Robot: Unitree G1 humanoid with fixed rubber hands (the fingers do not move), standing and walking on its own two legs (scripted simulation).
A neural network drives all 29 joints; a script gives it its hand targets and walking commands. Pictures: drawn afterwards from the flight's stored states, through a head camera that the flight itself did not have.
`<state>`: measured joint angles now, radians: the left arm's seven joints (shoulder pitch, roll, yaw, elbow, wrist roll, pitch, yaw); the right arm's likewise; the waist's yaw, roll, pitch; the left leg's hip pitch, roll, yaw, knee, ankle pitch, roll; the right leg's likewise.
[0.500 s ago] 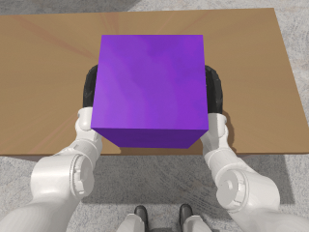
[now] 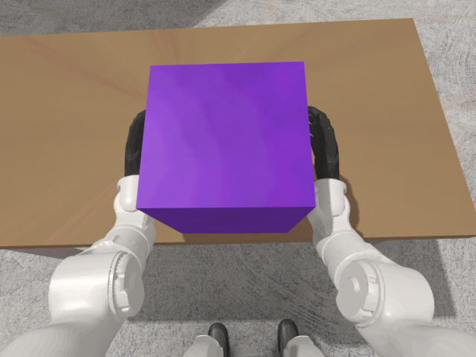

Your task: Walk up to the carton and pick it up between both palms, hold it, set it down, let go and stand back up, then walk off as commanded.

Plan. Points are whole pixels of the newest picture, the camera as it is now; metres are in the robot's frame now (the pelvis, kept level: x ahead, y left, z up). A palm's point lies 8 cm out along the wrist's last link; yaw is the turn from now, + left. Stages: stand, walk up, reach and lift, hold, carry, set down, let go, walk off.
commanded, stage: reach and lift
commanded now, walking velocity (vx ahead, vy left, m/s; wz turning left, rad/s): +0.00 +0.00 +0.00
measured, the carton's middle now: (231, 164) +0.43 +0.03 -0.02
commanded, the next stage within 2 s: none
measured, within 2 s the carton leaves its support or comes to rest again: leaves its support in 0.82 s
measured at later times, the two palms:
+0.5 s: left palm (144, 179) +0.40 +0.17 -0.01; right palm (331, 178) +0.40 -0.13 -0.02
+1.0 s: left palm (136, 204) +0.35 +0.16 +0.02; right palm (346, 200) +0.35 -0.14 +0.02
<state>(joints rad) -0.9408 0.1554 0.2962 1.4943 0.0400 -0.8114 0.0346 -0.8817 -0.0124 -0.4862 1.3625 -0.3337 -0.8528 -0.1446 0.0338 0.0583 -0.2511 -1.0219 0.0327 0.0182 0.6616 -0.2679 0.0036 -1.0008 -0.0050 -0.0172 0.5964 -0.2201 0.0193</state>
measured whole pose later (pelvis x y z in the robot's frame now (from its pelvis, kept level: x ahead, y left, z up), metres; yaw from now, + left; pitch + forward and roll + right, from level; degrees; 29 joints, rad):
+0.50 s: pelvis -0.01 +0.00 +0.00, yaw +0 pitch +35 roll -2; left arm -0.83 0.13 0.19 1.42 -0.05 -0.76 0.09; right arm -0.84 -0.01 -0.31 1.37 -0.21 -0.76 -0.18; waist 0.01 0.06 -0.29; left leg -1.02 0.03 0.02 0.66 -0.25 0.00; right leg -1.00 -0.01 -0.02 0.60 -0.20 0.02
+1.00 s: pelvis -0.04 -0.01 +0.00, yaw +0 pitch +29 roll -1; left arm -0.69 0.14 -0.11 1.30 -0.25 -0.51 0.17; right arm -0.67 -0.01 -0.04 1.17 0.02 -0.43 -0.21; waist -0.01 0.05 -0.41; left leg -0.95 0.03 0.02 0.66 -0.22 0.00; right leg -0.93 -0.01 -0.02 0.61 -0.19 0.02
